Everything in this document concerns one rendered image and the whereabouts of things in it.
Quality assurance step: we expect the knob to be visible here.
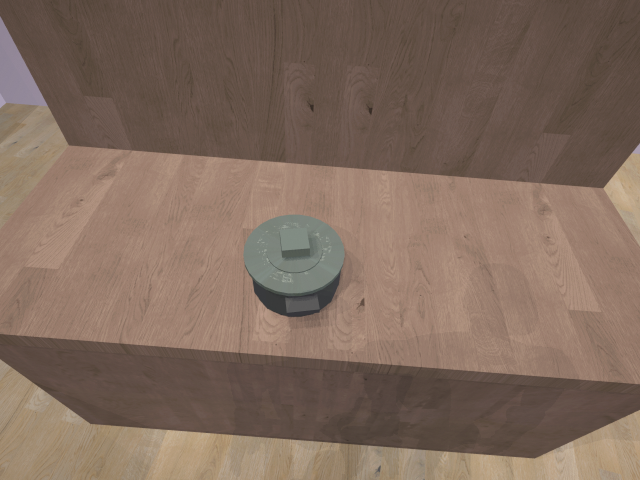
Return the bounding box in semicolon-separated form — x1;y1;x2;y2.
280;228;310;258

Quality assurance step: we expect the pot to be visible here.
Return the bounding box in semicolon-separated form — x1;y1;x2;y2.
253;271;341;317

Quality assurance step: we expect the lid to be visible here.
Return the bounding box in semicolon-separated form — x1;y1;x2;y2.
243;215;345;296

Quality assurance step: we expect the table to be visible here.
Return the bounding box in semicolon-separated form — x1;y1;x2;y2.
0;0;640;458

